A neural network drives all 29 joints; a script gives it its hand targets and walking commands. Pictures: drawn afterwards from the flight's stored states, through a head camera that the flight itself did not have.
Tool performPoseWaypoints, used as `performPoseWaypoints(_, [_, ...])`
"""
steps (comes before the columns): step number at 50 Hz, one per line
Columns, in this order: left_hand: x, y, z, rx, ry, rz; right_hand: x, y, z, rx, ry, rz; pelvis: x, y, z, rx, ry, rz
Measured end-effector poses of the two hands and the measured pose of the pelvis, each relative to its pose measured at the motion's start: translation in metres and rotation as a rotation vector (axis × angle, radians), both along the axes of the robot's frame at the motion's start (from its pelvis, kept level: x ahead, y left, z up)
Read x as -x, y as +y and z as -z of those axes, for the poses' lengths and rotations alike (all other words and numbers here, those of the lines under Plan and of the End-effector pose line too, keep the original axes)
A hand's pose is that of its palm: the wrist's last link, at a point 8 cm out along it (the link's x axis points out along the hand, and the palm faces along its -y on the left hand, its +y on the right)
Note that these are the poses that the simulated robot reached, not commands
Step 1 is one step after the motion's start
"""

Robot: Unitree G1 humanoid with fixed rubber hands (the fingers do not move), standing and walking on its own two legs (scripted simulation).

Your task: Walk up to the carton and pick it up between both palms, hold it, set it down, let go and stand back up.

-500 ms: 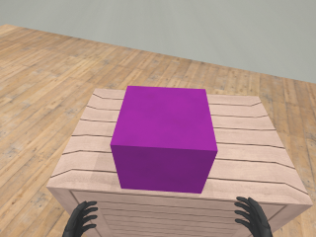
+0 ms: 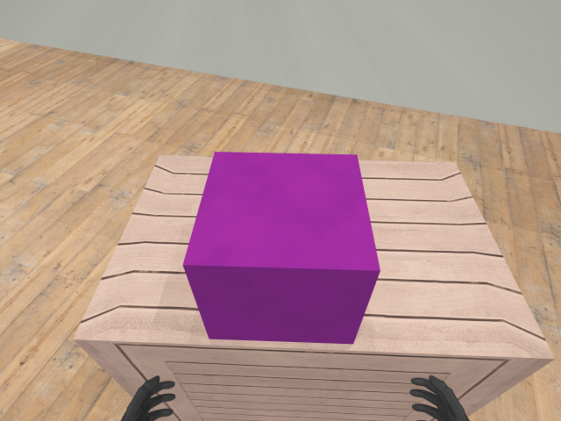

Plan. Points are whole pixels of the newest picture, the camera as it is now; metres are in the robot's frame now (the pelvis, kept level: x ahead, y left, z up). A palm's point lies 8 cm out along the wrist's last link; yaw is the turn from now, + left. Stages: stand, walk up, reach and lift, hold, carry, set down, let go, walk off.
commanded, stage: set down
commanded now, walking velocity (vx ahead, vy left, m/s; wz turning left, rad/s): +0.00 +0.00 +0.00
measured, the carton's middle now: (283, 246) +0.41 +0.04 +0.01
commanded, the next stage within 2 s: let go in 0.20 s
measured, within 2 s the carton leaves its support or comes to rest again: neither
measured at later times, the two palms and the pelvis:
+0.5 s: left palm out of the picture +0.16 +0.23 -0.08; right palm out of the picture +0.15 -0.22 -0.09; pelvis +0.01 +0.00 +0.00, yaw +0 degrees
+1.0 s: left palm out of the picture +0.06 +0.26 -0.12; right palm out of the picture +0.08 -0.24 -0.12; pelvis -0.01 +0.01 -0.01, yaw +1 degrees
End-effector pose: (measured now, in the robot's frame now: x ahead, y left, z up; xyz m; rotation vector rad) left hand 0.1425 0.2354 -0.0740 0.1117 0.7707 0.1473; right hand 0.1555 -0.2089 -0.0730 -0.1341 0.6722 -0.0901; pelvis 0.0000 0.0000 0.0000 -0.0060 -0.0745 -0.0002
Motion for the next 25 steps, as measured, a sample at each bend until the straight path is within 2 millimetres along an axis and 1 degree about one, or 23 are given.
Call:
performPoseWaypoints(6, [0.007,-0.004,0.009,-0.008,0.055,0.003,0.004,-0.001,0.007,0.011,0.045,-0.016,-0.002,-0.001,0.000,0.002,0.003,-0.005])
performPoseWaypoints(13, [0.006,-0.005,0.014,-0.022,0.103,0.014,0.008,-0.002,0.017,0.017,0.087,-0.032,-0.004,0.000,0.001,0.005,0.004,-0.009])
performPoseWaypoints(18, [-0.002,-0.006,0.014,-0.033,0.109,0.032,0.008,-0.008,0.021,0.027,0.089,-0.027,-0.005,0.000,0.002,0.006,0.010,-0.004])
performPoseWaypoints(25, [-0.019,-0.010,0.009,-0.034,0.069,0.053,0.005,-0.015,0.017,0.040,0.059,-0.024,-0.005,0.000,0.002,0.007,0.002,-0.001])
